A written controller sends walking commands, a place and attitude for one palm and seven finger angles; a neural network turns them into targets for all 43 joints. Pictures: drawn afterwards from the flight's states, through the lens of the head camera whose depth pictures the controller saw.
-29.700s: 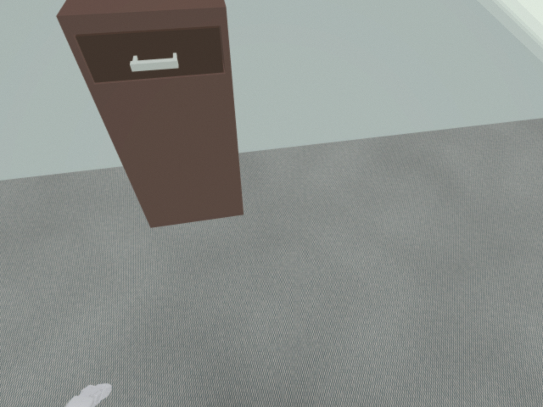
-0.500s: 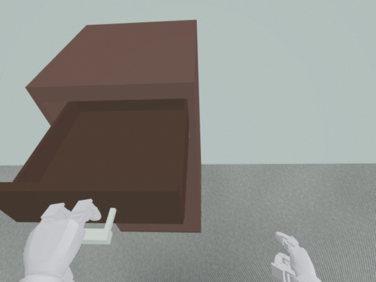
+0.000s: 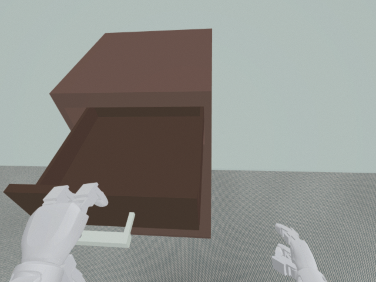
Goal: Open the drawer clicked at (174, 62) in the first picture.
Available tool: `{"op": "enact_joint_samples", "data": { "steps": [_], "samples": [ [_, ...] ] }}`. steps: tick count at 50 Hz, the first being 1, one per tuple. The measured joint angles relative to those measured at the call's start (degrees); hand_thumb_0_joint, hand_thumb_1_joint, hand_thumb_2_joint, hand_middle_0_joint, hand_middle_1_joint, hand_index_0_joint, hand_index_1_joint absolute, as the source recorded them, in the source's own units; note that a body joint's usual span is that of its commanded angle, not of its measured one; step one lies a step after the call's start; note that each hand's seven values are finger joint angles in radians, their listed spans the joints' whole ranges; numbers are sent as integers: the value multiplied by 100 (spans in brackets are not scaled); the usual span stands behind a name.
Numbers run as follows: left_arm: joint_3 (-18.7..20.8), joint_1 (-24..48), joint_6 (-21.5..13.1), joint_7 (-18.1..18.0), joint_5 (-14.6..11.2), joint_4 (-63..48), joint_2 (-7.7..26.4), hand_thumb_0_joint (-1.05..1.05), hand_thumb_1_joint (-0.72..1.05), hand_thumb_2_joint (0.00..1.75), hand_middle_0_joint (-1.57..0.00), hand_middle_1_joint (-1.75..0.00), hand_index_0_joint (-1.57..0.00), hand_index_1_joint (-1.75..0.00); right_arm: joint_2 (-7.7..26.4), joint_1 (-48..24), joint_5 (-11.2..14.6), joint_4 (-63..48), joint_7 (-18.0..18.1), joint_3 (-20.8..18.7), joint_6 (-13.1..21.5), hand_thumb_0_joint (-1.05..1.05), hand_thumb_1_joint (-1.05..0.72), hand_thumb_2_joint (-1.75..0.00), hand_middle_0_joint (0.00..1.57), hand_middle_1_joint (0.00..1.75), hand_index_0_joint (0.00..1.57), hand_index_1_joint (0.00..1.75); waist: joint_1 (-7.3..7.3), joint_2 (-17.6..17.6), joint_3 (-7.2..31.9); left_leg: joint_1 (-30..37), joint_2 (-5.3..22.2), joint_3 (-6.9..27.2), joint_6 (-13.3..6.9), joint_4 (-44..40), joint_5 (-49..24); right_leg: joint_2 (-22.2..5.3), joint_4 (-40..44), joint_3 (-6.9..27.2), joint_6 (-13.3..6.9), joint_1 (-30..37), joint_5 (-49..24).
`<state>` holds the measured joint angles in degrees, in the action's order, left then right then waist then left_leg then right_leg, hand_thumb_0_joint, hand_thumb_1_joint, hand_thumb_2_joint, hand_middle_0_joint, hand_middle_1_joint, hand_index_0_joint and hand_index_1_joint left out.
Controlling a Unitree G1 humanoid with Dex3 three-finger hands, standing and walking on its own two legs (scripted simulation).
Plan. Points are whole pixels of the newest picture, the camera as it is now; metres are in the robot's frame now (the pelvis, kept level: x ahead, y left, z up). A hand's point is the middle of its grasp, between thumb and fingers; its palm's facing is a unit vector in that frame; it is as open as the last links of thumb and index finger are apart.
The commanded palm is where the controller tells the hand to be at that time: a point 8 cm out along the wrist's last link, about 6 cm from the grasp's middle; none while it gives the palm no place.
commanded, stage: lift the hand off the handle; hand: left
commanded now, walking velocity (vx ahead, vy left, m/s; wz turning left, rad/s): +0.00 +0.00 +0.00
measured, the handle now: (101, 227) +0.20 +0.22 +0.04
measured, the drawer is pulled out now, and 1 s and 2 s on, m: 0.28 0.28 0.28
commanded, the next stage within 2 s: draw the hand back to the body in 0.60 s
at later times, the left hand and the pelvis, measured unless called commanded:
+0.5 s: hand (74, 207) +0.17 +0.20 +0.18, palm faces +0.18 -0.13 -0.97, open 13.8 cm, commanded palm +0.13 +0.21 +0.24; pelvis -0.01 +0.00 +0.01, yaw -1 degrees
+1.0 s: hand (61, 210) +0.16 +0.22 +0.18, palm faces +0.12 -0.07 -0.99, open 13.9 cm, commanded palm +0.13 +0.22 +0.24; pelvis +0.00 -0.03 +0.01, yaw +1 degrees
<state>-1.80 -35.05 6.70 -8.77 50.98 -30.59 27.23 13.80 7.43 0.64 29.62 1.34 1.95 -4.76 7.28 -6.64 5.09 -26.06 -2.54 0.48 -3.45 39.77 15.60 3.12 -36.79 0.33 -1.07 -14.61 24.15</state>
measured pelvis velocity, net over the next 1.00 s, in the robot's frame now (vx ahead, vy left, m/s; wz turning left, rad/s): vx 0.00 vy -0.03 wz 0.02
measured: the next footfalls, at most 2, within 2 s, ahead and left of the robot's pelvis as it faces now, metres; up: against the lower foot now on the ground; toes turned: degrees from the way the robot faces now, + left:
none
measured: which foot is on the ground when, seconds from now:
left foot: down 0.00-1.00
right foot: down 0.00-1.00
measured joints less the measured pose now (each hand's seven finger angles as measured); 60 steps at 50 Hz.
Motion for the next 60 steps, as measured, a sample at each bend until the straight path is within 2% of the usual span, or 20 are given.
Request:
{"op": "enact_joint_samples", "data": {
  "steps": [9, 18, 22, 27, 31, 34, 40, 44, 49, 54, 60],
  "samples": [
    [-13, 487, 232, 243, -42, -449, 52, 0, -49, 30, -36, -122, -35, -122, -59, -78, 78, 67, -77, 87, -5, 1, -91, -90, 20, 30, 20, 30, 70, -80, -74, 256, -52, -21, -42, -271, -144, -62, 247, 21, 47, 242, -134],
    [-72, 821, 779, 808, -266, -769, 44, 0, -49, 30, -33, -121, -32, -121, -45, -245, 209, 45, -262, 187, -173, 1, -91, -90, 20, 30, 20, 30, -8, -139, -85, 611, -60, -105, -38, -677, -338, -96, 527, 118, 54, 507, -300],
    [-64, 817, 823, 977, -309, -927, 199, 0, -49, 30, -32, -121, -32, -120, 10, -299, 224, 3, -276, 211, -217, 1, -91, -90, 20, 30, 20, 30, 3, -156, -121, 725, -36, -105, -13, -788, -401, -74, 622, 126, 31, 606, -361],
    [179, 851, 764, 1047, -420, -1088, 416, 0, -49, 30, -32, -120, -32, -120, 67, -331, 236, 23, -273, 194, -186, 1, -91, -90, 20, 30, 20, 30, 37, -174, -163, 826, 3, -44, 40, -850, -447, -27, 725, 74, -19, 734, -421],
    [309, 944, 790, 1129, -535, -992, 370, 0, -49, 30, -32, -120, -32, -120, 88, -372, 257, 83, -275, 173, -156, 1, -91, -90, 20, 30, 20, 30, 36, -182, -212, 890, 16, 18, 85, -921, -506, -5, 785, 17, -56, 803, -459],
    [257, 1036, 832, 1244, -541, -801, 313, 0, -49, 30, -32, -120, -31, -120, 92, -381, 249, 102, -243, 185, -133, 1, -91, -90, 20, 30, 20, 30, 33, -173, -257, 914, 26, 56, 118, -972, -552, 11, 805, -19, -88, 820, -481],
    [218, 1028, 581, 1323, -472, -666, 481, 0, -49, 30, -32, -120, -32, -120, 74, -292, 179, 90, -117, 239, -62, 1, -91, -90, 20, 30, 20, 30, 27, -144, -296, 931, 89, 109, 189, -950, -534, 82, 839, -59, -166, 863, -489],
    [565, 915, 324, 1278, -619, -612, 731, 0, -49, 30, -32, -120, -32, -120, 55, -218, 168, 130, -66, 254, -25, 1, -91, -90, 20, 30, 20, 30, 3, -109, -296, 949, 126, 133, 231, -906, -477, 125, 854, -74, -212, 908, -465],
    [1086, 662, 246, 1257, -948, -554, 880, 0, -49, 30, -32, -120, -32, -120, 123, -117, 190, 128, -55, 216, -12, 1, -91, -90, 20, 30, 20, 30, -26, -96, -294, 943, 137, 169, 258, -835, -397, 147, 849, -105, -237, 941, -414],
    [1147, 482, 159, 1340, -1091, -528, 828, 0, -49, 30, -32, -120, -31, -120, 243, -52, 172, 108, 21, 153, 41, 1, -91, -90, 20, 30, 20, 30, -22, -93, -308, 880, 104, 214, 247, -770, -344, 126, 822, -155, -227, 913, -359],
    [1283, 165, -196, 1258, -1121, -737, 1065, 0, -49, 30, -32, -120, -32, -120, 261, -14, 128, 8, 102, 125, 26, 1, -91, -90, 20, 30, 20, 30, 18, 16, -305, 776, 95, 213, 230, -643, -243, 121, 760, -158, -213, 842, -288]
  ]
}}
